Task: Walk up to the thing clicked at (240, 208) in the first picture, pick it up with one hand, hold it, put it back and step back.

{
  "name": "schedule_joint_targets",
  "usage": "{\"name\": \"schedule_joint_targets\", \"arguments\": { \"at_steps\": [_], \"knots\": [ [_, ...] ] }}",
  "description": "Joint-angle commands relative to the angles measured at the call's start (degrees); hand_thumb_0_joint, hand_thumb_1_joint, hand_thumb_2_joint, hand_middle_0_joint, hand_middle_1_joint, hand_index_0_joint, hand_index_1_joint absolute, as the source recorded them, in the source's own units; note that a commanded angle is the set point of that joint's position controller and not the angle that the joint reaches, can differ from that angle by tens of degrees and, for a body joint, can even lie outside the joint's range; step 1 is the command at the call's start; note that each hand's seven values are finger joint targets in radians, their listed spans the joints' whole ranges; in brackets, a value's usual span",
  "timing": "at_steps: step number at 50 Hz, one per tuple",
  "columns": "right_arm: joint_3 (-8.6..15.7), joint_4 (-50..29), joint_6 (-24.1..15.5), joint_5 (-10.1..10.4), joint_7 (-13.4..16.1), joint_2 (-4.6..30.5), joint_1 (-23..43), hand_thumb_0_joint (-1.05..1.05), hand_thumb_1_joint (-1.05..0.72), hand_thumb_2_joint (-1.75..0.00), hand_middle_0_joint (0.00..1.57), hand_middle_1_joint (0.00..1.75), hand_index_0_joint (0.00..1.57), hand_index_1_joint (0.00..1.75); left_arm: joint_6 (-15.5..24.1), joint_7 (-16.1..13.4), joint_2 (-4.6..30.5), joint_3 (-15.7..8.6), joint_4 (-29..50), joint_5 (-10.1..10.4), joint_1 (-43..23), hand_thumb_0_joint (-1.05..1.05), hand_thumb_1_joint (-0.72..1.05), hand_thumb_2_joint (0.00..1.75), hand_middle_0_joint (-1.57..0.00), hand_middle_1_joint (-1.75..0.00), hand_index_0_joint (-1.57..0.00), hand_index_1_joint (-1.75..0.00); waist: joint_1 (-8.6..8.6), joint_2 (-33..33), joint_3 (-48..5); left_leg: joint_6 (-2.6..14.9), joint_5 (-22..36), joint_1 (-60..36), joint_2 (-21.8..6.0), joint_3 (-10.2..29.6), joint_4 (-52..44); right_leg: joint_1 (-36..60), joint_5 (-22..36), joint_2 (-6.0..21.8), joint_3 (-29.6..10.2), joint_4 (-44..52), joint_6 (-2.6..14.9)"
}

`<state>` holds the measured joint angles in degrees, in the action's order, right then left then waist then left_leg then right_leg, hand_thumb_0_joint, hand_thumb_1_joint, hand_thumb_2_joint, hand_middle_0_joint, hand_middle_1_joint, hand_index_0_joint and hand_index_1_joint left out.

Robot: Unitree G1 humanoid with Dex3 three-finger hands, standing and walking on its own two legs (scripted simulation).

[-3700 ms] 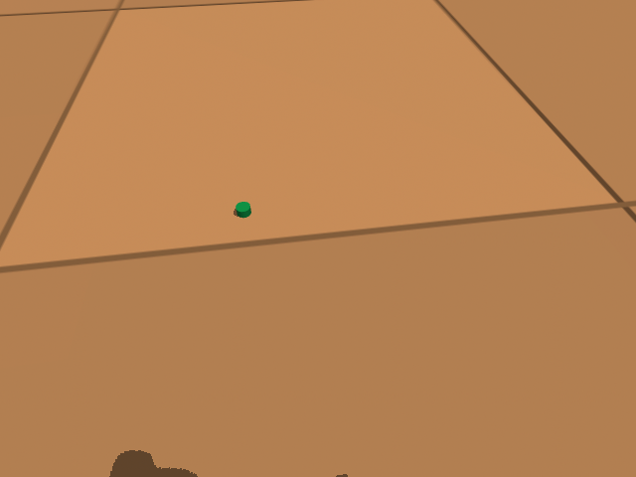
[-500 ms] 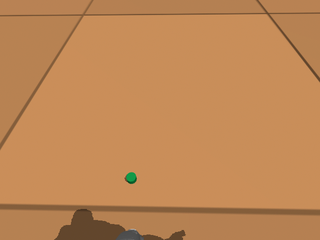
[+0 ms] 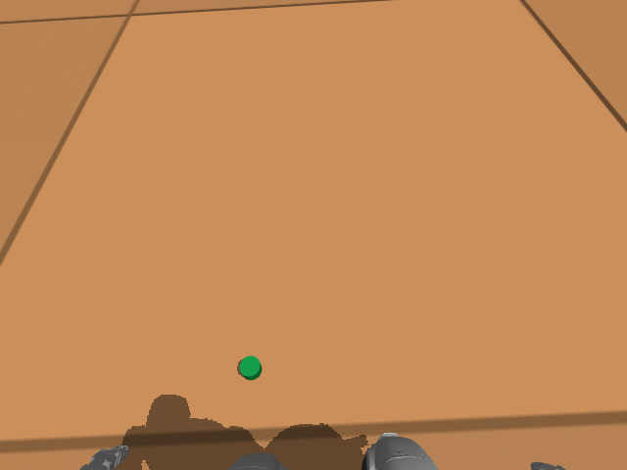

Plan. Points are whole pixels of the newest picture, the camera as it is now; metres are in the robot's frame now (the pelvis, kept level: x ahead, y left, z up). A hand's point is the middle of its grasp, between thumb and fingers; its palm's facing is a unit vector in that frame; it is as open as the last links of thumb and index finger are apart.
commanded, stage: walk up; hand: left
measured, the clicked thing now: (250, 368) +0.46 +0.24 -0.73
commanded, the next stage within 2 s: none
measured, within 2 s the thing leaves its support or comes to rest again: neither
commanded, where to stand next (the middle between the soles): +0.07 +0.01 m, yaw -1 degrees
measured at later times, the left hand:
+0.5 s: hand out of the picture +0.11 +0.26 -0.12, palm faces +0.01 -0.94 -0.33, open 7.4 cm
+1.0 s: hand out of the picture +0.10 +0.26 -0.12, palm faces +0.01 -0.95 -0.33, open 7.4 cm
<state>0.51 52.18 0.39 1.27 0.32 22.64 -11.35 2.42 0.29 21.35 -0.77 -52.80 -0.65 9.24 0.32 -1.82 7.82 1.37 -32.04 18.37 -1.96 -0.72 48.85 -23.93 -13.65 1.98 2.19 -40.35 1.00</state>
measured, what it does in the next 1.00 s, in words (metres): stands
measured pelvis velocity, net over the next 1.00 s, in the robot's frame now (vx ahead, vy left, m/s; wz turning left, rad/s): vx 0.03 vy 0.01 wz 0.00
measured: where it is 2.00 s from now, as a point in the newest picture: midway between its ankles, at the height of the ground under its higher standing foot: outside the picture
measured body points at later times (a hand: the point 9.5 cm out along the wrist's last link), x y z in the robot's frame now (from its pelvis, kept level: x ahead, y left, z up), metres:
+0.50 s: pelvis +0.02 +0.01 +0.03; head +0.03 +0.01 +0.48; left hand +0.11 +0.31 -0.10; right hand +0.10 -0.30 -0.10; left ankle +0.00 +0.14 -0.71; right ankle +0.09 -0.12 -0.71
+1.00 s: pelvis +0.03 +0.01 +0.03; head +0.03 +0.00 +0.48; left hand +0.10 +0.31 -0.10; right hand +0.10 -0.29 -0.10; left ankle +0.00 +0.14 -0.71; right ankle +0.09 -0.12 -0.71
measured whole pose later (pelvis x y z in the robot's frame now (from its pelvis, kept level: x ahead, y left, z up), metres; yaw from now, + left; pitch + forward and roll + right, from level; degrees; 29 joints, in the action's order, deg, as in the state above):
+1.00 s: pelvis +0.03 +0.01 +0.03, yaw +0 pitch -2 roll +1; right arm -0.1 67.1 -0.1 -0.2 -0.6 20.1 -5.3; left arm 0.6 0.9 19.1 -1.2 -68.1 -0.7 3.9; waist -0.7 0.0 2.8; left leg -1.2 -12.5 3.9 -1.3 -1.4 18.8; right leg -11.6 -5.1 2.4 2.4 -19.1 -0.8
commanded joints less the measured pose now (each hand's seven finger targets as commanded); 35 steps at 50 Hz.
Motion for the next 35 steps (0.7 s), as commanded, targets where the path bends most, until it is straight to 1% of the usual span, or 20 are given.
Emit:
{"name": "schedule_joint_targets", "arguments": {
  "at_steps": [1,2,3,4,5,6,7,8,10,13,14,16,17,21,22,26,28,30,32,35],
  "knots": [
    [3.21,1.78,-1.43,-0.36,0.61,10.69,-7.36,0.0,-0.9,-0.9,0.2,0.3,0.2,0.3,0.06,-1.29,15.75,-3.5,2.7,0.07,-3.67,0.0,0.9,0.9,-0.2,-0.3,-0.2,-0.3,1.72,13.66,-10.76,-0.02,8.86,-3.54,-0.29,0.02,-10.14,4.92,8.33,11.66,-14.28,13.27,8.34],
    [3.13,2.96,-1.75,-0.85,0.56,10.61,-7.99,0.0,-0.9,-0.9,0.2,0.3,0.2,0.3,-0.39,-1.1,14.93,-3.28,2.43,0.33,-3.85,0.0,0.9,0.9,-0.2,-0.3,-0.2,-0.3,2.02,11.54,-11.7,-0.06,14.09,-6.89,0.03,-0.19,-17.61,4.21,8.12,10.59,-12.29,10.75,6.94],
    [3.57,3.12,-2.08,-1.72,0.67,11.96,-6.26,0.0,-0.9,-0.9,0.2,0.3,0.2,0.3,-0.75,-0.89,12.92,-2.52,2.12,0.71,-3.29,0.0,0.9,0.9,-0.2,-0.3,-0.2,-0.3,1.29,7.46,-12.07,0.85,16.3,-8.95,-3.21,5.06,-21.89,1.5,7.05,9.23,-10.99,8.42,4.74],
    [3.6,1.98,-2.4,-2.02,0.57,13.57,-0.51,0.0,-0.9,-0.9,0.2,0.3,0.2,0.3,-0.99,-0.69,10.6,-2.07,1.45,1.25,-3.44,0.0,0.9,0.9,-0.2,-0.3,-0.2,-0.3,-0.69,1.74,-10.27,2.78,12.85,-3.25,-8.22,13.04,-26.09,3.12,0.56,5.41,-7.77,8.23,1.75],
    [3.25,1.92,-2.44,-1.23,0.14,13.91,4.5,0.0,-0.9,-0.9,0.2,0.3,0.2,0.3,-1.08,-0.63,11.89,-2.56,-0.51,1.16,-3.46,0.0,0.9,0.9,-0.2,-0.3,-0.2,-0.3,-2.59,1.6,-7.84,4.04,10.64,2.11,-9.11,11.7,-24.7,8.63,-4.02,3.12,-5.23,9.76,1.13],
    [2.58,2.54,-2.42,-1.37,-0.2,12.66,4.81,0.0,-0.9,-0.9,0.2,0.3,0.2,0.3,-0.72,-0.57,12.64,-2.61,-1.26,0.64,-4.33,0.0,0.9,0.9,-0.2,-0.3,-0.2,-0.3,-2.18,3.6,-8.26,3.18,11.14,3.12,-7.47,9.04,-23.82,11.27,-3.71,4.33,-6.88,11.96,1.49],
    [1.93,3.74,-2.33,-1.37,-0.21,11.32,3.75,0.0,-0.9,-0.9,0.2,0.3,0.2,0.3,-0.52,-0.39,12.5,-2.65,-1.82,0.64,-5.57,0.0,0.9,0.9,-0.2,-0.3,-0.2,-0.3,-1.42,4.43,-8.52,2.3,9.86,2.04,-5.23,6.98,-24.28,11.26,-4.42,5.86,-9.28,13.56,1.94],
    [1.83,4.72,-2.31,-1.42,-0.16,10.95,3.24,0.0,-0.9,-0.9,0.2,0.3,0.2,0.3,-0.45,-0.31,12.51,-2.61,-2.5,0.68,-6.26,0.0,0.9,0.9,-0.2,-0.3,-0.2,-0.3,-0.8,3.32,-8.5,1.66,9.62,0.27,-4.3,6.28,-25.33,10.5,-4.71,6.78,-9.85,14.63,2.35],
    [1.46,6.13,-2.53,-1.5,-0.31,11.07,4.46,0.0,-0.9,-0.9,0.2,0.3,0.2,0.3,-0.26,-0.25,12.11,-2.22,-3.81,0.91,-7.03,0.0,0.9,0.9,-0.2,-0.3,-0.2,-0.3,-1.08,0.78,-8.35,1.42,12.89,-1.31,-4.67,6.51,-27.04,10.88,0.06,6.63,-8.58,15.41,2.01],
    [1.23,7.32,-2.84,-1.4,-0.32,11.06,6.28,0.0,-0.9,-0.9,0.2,0.3,0.2,0.3,-0.2,-0.14,11.33,-1.92,-6.02,1.03,-7.46,0.0,0.9,0.9,-0.2,-0.3,-0.2,-0.3,-1.53,0.74,-9.6,1.23,18.29,-3.58,-5.5,6.29,-28.84,14.02,6.59,5.91,-6.61,15.96,1.19],
    [1.25,7.84,-2.94,-1.35,-0.24,10.89,6.0,0.0,-0.9,-0.9,0.2,0.3,0.2,0.3,-0.19,-0.12,11.36,-1.84,-6.38,1.08,-7.88,0.0,0.9,0.9,-0.2,-0.3,-0.2,-0.3,-1.21,1.47,-10.52,1.0,20.68,-4.78,-5.47,5.83,-29.23,15.0,8.93,6.07,-6.55,16.33,1.1],
    [1.13,8.7,-2.87,-1.32,-0.14,10.74,6.58,0.0,-0.9,-0.9,0.2,0.3,0.2,0.3,-0.26,-0.07,11.15,-1.77,-7.23,1.34,-8.36,0.0,0.9,0.9,-0.2,-0.3,-0.2,-0.3,-1.38,1.35,-10.41,0.73,22.44,-5.65,-5.3,5.07,-29.86,15.95,10.87,6.23,-6.33,17.58,0.76],
    [1.25,9.03,-2.82,-1.3,-0.1,10.86,6.92,0.0,-0.9,-0.9,0.2,0.3,0.2,0.3,-0.37,-0.08,11.0,-1.74,-7.73,1.21,-9.07,0.0,0.9,0.9,-0.2,-0.3,-0.2,-0.3,-1.09,1.19,-10.41,0.62,22.53,-6.01,-5.48,4.9,-30.54,16.47,11.01,6.26,-5.99,18.07,0.79],
    [1.22,10.14,-2.5,-1.19,-0.12,10.62,8.13,0.0,-0.9,-0.9,0.2,0.3,0.2,0.3,-0.6,0.02,10.64,-1.6,-9.7,1.2,-8.91,0.0,0.9,0.9,-0.2,-0.3,-0.2,-0.3,-1.44,0.99,-10.09,0.52,22.45,-7.71,-5.79,4.74,-32.1,16.85,9.99,6.18,-5.77,19.99,0.15],
    [1.31,10.29,-2.44,-1.26,-0.11,10.76,8.37,0.0,-0.9,-0.9,0.2,0.3,0.2,0.3,-0.59,0.02,10.7,-1.54,-9.97,1.08,-9.19,0.0,0.9,0.9,-0.2,-0.3,-0.2,-0.3,-1.2,1.36,-10.01,0.52,22.15,-8.06,-5.76,4.47,-32.38,16.78,10.11,6.29,-5.81,20.54,0.12],
    [1.44,11.09,-2.05,-1.32,-0.23,10.72,8.71,0.0,-0.9,-0.9,0.2,0.3,0.2,0.3,-0.67,0.04,10.85,-1.65,-11.13,0.78,-9.67,0.0,0.9,0.9,-0.2,-0.3,-0.2,-0.3,-0.87,1.57,-8.51,0.36,19.54,-8.8,-5.56,4.24,-33.24,15.25,4.97,6.26,-6.38,23.05,-0.07],
    [1.53,11.33,-2.08,-1.19,-0.26,10.58,8.76,0.0,-0.9,-0.9,0.2,0.3,0.2,0.3,-0.49,0.01,10.67,-1.71,-11.55,0.66,-9.29,0.0,0.9,0.9,-0.2,-0.3,-0.2,-0.3,-0.78,2.1,-10.49,0.43,21.84,-10.53,-5.74,3.98,-32.87,16.41,7.68,6.48,-6.27,22.89,0.05],
    [1.42,11.39,-2.01,-1.18,-0.24,10.47,8.93,0.0,-0.9,-0.9,0.2,0.3,0.2,0.3,-0.33,-0.02,10.65,-1.76,-11.66,0.64,-9.65,0.0,0.9,0.9,-0.2,-0.3,-0.2,-0.3,-0.69,2.53,-10.5,0.2,23.14,-10.6,-5.58,3.85,-32.86,16.96,9.78,6.66,-6.43,23.33,-0.24],
    [1.51,11.54,-1.92,-1.18,-0.2,10.46,9.27,0.0,-0.9,-0.9,0.2,0.3,0.2,0.3,-0.37,-0.09,10.63,-1.85,-11.89,0.73,-9.33,0.0,0.9,0.9,-0.2,-0.3,-0.2,-0.3,-0.82,2.21,-9.81,-0.07,23.75,-11.26,-5.51,3.74,-33.06,15.98,9.47,6.67,-6.43,23.62,-0.24],
    [1.5,11.55,-1.83,-1.28,-0.2,10.21,9.55,0.0,-0.9,-0.9,0.2,0.3,0.2,0.3,-0.47,-0.1,10.59,-1.88,-12.02,0.61,-9.58,0.0,0.9,0.9,-0.2,-0.3,-0.2,-0.3,-0.77,2.57,-9.49,-0.11,22.65,-10.6,-5.6,3.93,-33.91,16.66,9.65,6.8,-6.42,23.85,-0.45]
  ]
}}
